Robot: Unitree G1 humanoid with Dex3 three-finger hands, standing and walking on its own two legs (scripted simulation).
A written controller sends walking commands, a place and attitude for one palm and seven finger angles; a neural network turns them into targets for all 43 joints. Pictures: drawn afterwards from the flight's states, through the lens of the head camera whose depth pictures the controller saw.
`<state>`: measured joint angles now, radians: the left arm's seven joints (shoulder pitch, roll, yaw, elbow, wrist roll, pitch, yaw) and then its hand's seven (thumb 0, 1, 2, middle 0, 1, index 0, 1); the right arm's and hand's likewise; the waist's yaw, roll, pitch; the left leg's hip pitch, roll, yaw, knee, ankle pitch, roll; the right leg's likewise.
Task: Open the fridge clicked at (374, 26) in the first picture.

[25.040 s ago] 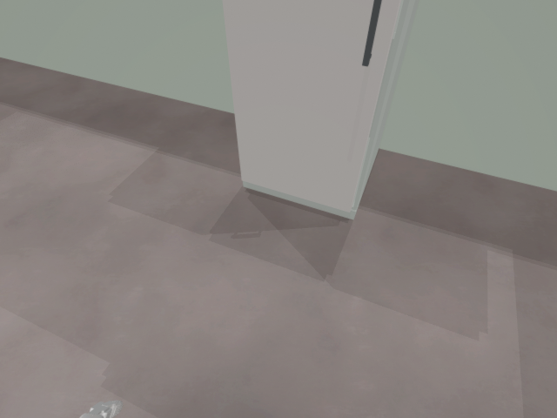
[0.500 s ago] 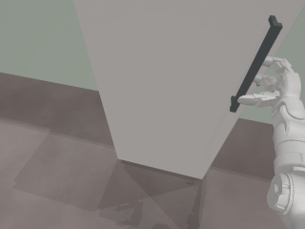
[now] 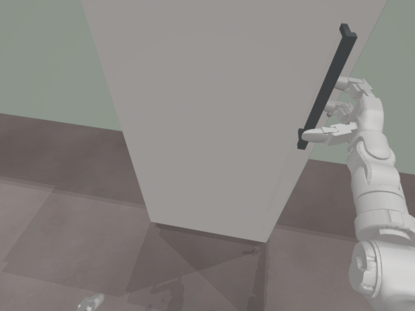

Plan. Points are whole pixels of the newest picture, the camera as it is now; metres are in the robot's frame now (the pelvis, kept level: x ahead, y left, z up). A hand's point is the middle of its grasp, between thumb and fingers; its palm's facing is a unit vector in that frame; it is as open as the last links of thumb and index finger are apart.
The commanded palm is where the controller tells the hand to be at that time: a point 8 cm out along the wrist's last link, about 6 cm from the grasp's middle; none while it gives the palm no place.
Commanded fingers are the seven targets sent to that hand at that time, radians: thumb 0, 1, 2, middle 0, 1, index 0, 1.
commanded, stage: slide the fingers in behind the handle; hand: right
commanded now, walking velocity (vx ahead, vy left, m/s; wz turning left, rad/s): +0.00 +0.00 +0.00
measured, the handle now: (319, 95) +0.52 -0.18 +0.17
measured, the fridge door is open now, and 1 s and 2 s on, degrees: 0 0 0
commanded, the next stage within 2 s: move the hooked fingers beside the handle in 0.06 s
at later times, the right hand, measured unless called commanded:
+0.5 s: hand (321, 111) +0.47 -0.17 +0.17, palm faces +0.10 +0.99 +0.02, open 14.1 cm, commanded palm +0.43 -0.22 +0.17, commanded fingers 0.00 0.50 -0.30 0.30 1.20 0.30 1.20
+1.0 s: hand (333, 114) +0.46 -0.19 +0.17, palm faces +0.11 +0.99 +0.02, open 14.0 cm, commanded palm +0.43 -0.24 +0.17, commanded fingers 0.00 0.50 -0.30 0.30 1.20 0.30 1.20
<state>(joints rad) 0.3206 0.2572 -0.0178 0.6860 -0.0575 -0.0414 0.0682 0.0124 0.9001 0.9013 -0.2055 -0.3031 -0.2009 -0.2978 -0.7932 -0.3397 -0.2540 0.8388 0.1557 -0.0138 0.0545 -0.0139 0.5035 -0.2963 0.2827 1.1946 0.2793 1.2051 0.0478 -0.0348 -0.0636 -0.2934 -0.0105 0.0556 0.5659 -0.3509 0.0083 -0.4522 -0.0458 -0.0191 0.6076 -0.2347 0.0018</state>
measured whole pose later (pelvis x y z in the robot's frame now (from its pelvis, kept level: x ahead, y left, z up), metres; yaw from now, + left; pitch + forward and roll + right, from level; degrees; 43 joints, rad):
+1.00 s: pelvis +0.01 +0.00 +0.00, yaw +1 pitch +5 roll +1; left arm 0.32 0.26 -0.02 0.68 -0.06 -0.02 0.08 0.01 0.90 0.90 -0.21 -0.30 -0.20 -0.30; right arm -0.75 -0.38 -0.32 0.83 0.15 -0.01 0.11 -0.01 0.50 -0.30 0.30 1.20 0.30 1.20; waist 0.06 -0.03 -0.07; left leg -0.28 -0.01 0.03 0.55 -0.35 0.01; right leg -0.43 -0.05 -0.04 0.59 -0.24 0.00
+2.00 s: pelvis +0.01 -0.01 +0.00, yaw +1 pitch +6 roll +2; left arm 0.35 0.27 -0.03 0.68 -0.07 -0.02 0.10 0.01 0.90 0.90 -0.21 -0.30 -0.20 -0.30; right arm -0.77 -0.48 -0.34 0.88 0.18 -0.04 0.22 -0.01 0.50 -0.30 0.29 1.20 0.30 1.20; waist 0.07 -0.02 -0.07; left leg -0.31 -0.01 0.04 0.55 -0.35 0.00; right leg -0.47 -0.05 -0.03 0.62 -0.25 -0.01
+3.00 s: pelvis +0.01 -0.01 +0.00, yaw +1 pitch +5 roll +2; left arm 0.36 0.28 -0.02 0.68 -0.08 0.00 0.10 0.01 0.90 0.90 -0.21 -0.30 -0.20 -0.30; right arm -0.70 -0.50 -0.37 0.83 0.20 0.01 0.26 -0.01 0.50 -0.30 0.29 1.20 0.30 1.20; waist 0.06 -0.03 -0.07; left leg -0.28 -0.02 0.04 0.54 -0.35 0.00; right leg -0.45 -0.05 -0.03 0.61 -0.26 -0.01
